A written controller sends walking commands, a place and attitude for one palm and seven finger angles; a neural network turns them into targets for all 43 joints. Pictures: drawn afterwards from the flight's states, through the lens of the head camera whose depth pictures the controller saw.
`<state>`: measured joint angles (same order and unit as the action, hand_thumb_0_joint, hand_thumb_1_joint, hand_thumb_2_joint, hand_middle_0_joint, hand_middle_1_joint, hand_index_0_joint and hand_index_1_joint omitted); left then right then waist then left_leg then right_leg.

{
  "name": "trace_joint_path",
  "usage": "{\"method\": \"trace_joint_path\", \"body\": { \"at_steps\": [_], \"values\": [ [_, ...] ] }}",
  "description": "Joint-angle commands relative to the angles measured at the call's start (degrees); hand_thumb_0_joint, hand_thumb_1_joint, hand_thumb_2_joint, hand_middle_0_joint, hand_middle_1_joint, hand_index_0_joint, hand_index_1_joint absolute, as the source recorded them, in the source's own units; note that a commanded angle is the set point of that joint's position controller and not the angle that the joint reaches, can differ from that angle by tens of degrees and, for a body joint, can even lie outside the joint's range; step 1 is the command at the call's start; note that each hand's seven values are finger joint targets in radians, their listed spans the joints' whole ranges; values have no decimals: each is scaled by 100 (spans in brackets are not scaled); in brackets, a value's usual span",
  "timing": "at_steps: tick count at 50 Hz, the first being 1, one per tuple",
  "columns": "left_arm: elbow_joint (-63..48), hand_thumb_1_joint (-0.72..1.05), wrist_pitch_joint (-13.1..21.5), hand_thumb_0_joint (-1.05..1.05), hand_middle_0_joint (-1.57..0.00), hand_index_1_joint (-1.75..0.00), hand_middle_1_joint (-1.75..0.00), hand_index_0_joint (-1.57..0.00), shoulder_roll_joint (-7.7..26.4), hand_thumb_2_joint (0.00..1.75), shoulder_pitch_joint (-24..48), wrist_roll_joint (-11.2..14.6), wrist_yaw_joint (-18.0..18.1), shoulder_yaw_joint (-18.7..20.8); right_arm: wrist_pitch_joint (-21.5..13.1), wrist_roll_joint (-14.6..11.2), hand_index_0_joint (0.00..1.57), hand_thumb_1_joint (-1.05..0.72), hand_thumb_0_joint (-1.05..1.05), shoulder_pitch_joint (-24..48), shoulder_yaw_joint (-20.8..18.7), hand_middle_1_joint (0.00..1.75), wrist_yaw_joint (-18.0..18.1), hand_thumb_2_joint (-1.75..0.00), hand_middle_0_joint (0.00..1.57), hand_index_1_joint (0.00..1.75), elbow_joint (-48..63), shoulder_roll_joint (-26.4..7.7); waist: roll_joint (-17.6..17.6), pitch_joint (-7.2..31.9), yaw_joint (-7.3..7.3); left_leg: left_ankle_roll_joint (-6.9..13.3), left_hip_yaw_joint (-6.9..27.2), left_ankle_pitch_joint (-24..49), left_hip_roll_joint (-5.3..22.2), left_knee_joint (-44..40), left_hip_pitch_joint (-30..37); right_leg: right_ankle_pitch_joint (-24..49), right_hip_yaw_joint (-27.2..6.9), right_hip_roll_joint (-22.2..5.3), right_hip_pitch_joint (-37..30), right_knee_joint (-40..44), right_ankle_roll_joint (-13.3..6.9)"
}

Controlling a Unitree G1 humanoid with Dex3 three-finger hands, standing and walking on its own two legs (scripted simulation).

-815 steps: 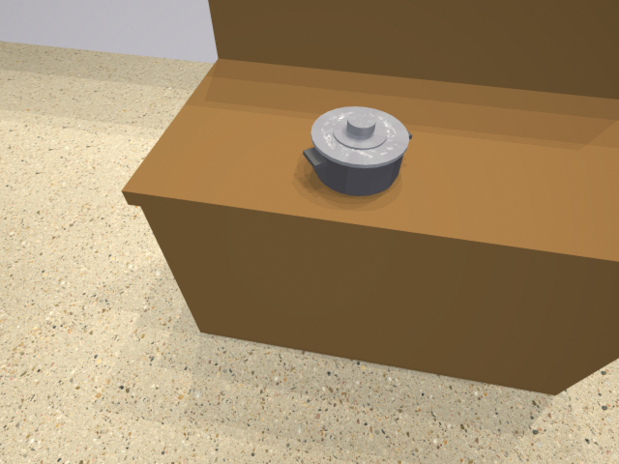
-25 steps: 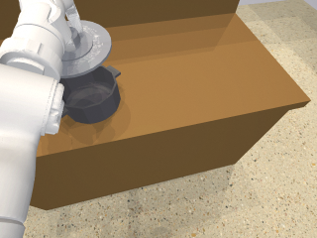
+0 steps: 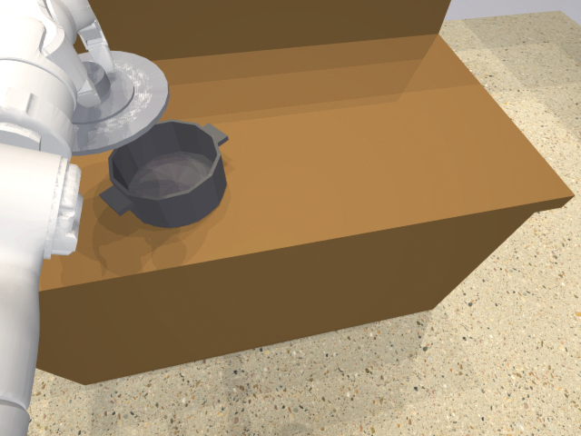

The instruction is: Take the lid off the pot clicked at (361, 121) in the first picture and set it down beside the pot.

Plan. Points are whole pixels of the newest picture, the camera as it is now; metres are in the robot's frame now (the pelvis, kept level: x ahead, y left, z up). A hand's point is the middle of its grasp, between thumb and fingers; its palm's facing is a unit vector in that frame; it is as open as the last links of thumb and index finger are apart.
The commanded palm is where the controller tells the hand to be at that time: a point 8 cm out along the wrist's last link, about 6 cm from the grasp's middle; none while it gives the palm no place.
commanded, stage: move the lid sideways beside the pot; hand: left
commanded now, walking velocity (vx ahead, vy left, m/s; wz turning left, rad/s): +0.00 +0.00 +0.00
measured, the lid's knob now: (84, 81) +0.55 +0.19 +0.19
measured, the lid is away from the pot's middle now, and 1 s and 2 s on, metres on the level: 0.06 0.17 0.22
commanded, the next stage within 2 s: lower the lid onto the table in 1.70 s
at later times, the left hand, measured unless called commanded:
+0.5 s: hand (23, 79) +0.52 +0.24 +0.22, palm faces -0.33 -0.13 -0.94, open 8.3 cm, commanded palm +0.55 +0.23 +0.28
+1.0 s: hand out of the picture +0.51 +0.29 +0.21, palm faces -0.34 -0.15 -0.93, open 8.3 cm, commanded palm +0.55 +0.29 +0.28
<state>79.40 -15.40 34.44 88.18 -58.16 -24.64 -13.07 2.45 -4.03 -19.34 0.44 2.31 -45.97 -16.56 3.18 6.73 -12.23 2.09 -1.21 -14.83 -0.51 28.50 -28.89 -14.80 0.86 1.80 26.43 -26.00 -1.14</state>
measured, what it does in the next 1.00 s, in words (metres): stands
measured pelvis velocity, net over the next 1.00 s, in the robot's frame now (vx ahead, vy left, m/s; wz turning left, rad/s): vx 0.00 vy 0.02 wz -0.01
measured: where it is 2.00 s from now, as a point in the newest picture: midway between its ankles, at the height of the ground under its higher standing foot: outside the picture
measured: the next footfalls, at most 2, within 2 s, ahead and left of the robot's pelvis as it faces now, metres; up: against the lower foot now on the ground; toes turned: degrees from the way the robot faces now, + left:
none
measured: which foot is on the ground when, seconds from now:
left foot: down 0.00-1.00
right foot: down 0.00-1.00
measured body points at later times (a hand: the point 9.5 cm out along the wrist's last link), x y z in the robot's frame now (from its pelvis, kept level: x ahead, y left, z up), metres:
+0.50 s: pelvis +0.00 +0.02 +0.00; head +0.07 +0.01 +0.44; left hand +0.53 +0.24 +0.27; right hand -0.02 -0.26 -0.13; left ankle -0.03 +0.10 -0.74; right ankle -0.04 -0.11 -0.74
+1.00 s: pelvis +0.00 +0.02 +0.00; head +0.07 +0.02 +0.44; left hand +0.52 +0.29 +0.26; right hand -0.04 -0.27 -0.12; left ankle -0.03 +0.10 -0.74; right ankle -0.04 -0.11 -0.74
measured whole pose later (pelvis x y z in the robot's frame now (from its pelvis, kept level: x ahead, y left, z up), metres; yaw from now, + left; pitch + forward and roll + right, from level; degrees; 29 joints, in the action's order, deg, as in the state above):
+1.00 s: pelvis +0.00 +0.02 +0.00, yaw -1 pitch +15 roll -2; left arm 77.2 -6.8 47.3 84.3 -59.9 -28.0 -10.6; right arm 5.3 -5.4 -20.0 1.0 4.7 -45.7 -16.9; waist 2.3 6.5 -11.6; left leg 3.0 -1.5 -15.5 -0.5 30.5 -30.5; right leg -14.0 0.5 1.8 26.9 -25.5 -0.1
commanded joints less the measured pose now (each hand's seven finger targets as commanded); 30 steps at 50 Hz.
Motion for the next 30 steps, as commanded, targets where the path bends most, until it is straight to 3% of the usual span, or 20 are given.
{"method": "trace_joint_path", "body": {
  "at_steps": [1, 4, 5, 6, 8, 9, 10, 11, 13, 15, 17, 19, 21, 24, 25, 26, 28, 30],
  "values": [
    [-1667, 52, 164, 0, -80, -112, -111, -83, 1178, 98, 3683, -144, 241, 35, -64, -19, 20, -90, 0, -622, -298, 30, 97, -90, 20, 30, 233, -956, 284, 2761, -23, 199, 339, 3248, -101, 396, 2471, 2484, -61, 149, -299, 74, 107],
    [-1335, 52, 188, 0, -80, -112, -111, -83, 1234, 98, 3426, -99, 179, 40, -23, -20, 20, -90, 0, -594, -285, 30, 156, -90, 20, 30, 224, -964, 74, 2527, -79, 248, 253, 2733, -168, 343, 2124, 2396, -54, 133, -401, 87, 113],
    [-1503, 52, 225, 0, -80, -112, -111, -83, 1337, 98, 3438, -9, 168, 124, -24, -28, 20, -90, 0, -576, -292, 30, 167, -90, 20, 30, 230, -986, 43, 2620, -44, 245, 229, 2883, -168, 349, 2155, 2591, -60, 102, -548, 76, 106],
    [-1691, 52, 275, 0, -80, -112, -111, -83, 1549, 98, 3623, -58, 185, 224, -24, -36, 20, -90, 0, -565, -286, 30, 171, -90, 20, 30, 267, -973, 85, 2851, -20, 241, 250, 2945, -149, 367, 2225, 2622, -95, 93, -595, 37, 127],
    [-1530, 52, 298, 0, -80, -112, -111, -83, 1367, 98, 3534, -93, 181, 63, -9, -50, 20, -90, 0, -582, -274, 30, 184, -90, 20, 30, 212, -971, 251, 2647, -39, 218, 296, 2993, -123, 369, 2288, 2421, -37, 126, -326, 70, 107],
    [-1828, 52, 347, 0, -80, -112, -111, -83, 1163, 98, 3801, -76, 171, -130, -45, -69, 20, -90, 0, -540, -277, 30, 171, -90, 20, 30, 243, -958, 512, 2684, -48, 181, 328, 3016, -92, 351, 2480, 2214, -17, 133, -144, 94, 108],
    [-1918, 52, 391, 0, -80, -112, -111, -83, 1121, 98, 3775, -42, 187, -127, -86, -73, 20, -90, 0, -529, -285, 30, 170, -90, 20, 30, 250, -953, 570, 2734, -7, 152, 385, 3412, -67, 412, 2709, 2219, 13, 148, -50, 91, 82],
    [-2090, 52, 457, 0, -80, -112, -111, -83, 1309, 98, 3915, -96, 218, -9, -115, -45, 20, -90, 0, -605, -295, 30, 171, -90, 20, 30, 231, -958, 696, 2928, 1, 118, 436, 3585, -36, 443, 2902, 2179, 5, 172, 9, 73, 97],
    [-1785, 52, 497, 0, -80, -112, -111, -83, 1625, 98, 3584, -145, 220, 256, -100, -29, 20, -90, 0, -622, -287, 30, 200, -90, 20, 30, 246, -957, 567, 2860, 29, 122, 435, 3490, -67, 451, 2756, 2125, -3, 188, -61, 74, 79],
    [-1596, 52, 472, 0, -80, -112, -111, -83, 1282, 98, 3443, -43, 178, 23, -94, -51, 20, -90, 0, -630, -294, 30, 197, -90, 20, 30, 225, -975, 525, 2714, 6, 79, 431, 3618, -72, 425, 2745, 2126, 50, 183, 36, 82, 66],
    [-1421, 52, 417, 0, -80, -112, -111, -83, 1278, 98, 3421, -80, 175, 5, -63, -48, 20, -90, 0, -669, -294, 30, 175, -90, 20, 30, 165, -1003, 397, 2448, -19, 85, 456, 3408, -39, 381, 2619, 1944, 75, 191, 193, 116, 88],
    [-1237, 52, 393, 0, -80, -112, -111, -83, 1554, 98, 3333, -146, 179, 181, -23, -33, 20, -90, 0, -657, -280, 30, 177, -90, 20, 30, 162, -1033, 228, 2379, -5, 116, 430, 3126, -65, 358, 2387, 1908, 70, 192, 70, 105, 81],
    [-1436, 52, 440, 0, -80, -112, -111, -83, 1756, 98, 3470, -180, 172, 258, 23, -45, 20, -90, 0, -653, -275, 30, 194, -90, 20, 30, 188, -1039, 263, 2669, 14, 92, 424, 3255, -55, 356, 2418, 2044, 38, 173, -99, 72, 88],
    [-1692, 52, 558, 0, -80, -112, -111, -83, 1648, 98, 3618, -219, 140, 149, 1, -37, 20, -90, 0, -665, -297, 30, 189, -90, 20, 30, 249, -994, 438, 2848, 44, 69, 453, 3515, -51, 435, 2669, 2045, 53, 194, -23, 64, 81],
    [-1842, 52, 605, 0, -80, -112, -111, -83, 1534, 98, 3636, -162, 118, 61, 1, -56, 20, -90, 0, -667, -307, 30, 182, -90, 20, 30, 249, -1001, 602, 2917, 60, -6, 475, 3922, -23, 476, 2870, 2105, 79, 199, 72, 60, 62],
    [-1855, 52, 643, 0, -80, -112, -111, -83, 1809, 98, 3623, -221, 126, 272, -4, -27, 20, -90, 0, -716, -320, 30, 182, -90, 20, 30, 253, -991, 547, 2979, 86, 2, 506, 3900, -4, 491, 2912, 2036, 57, 220, 54, 60, 88],
    [-1345, 52, 585, 0, -80, -112, -111, -83, 1738, 98, 3253, -225, 90, 218, 71, -39, 20, -90, 0, -725, -299, 30, 201, -90, 20, 30, 202, -1014, 398, 2541, 36, 49, 462, 3454, -39, 430, 2558, 1886, 79, 223, 129, 108, 77],
    [-1189, 52, 548, 0, -80, -112, -111, -83, 1920, 98, 3101, -193, 60, 302, 114, -59, 20, -90, 0, -694, -277, 30, 222, -90, 20, 30, 202, -1054, 253, 2331, 50, 100, 376, 3058, -60, 326, 2268, 1854, 72, 196, -24, 139, 70]
  ]
}}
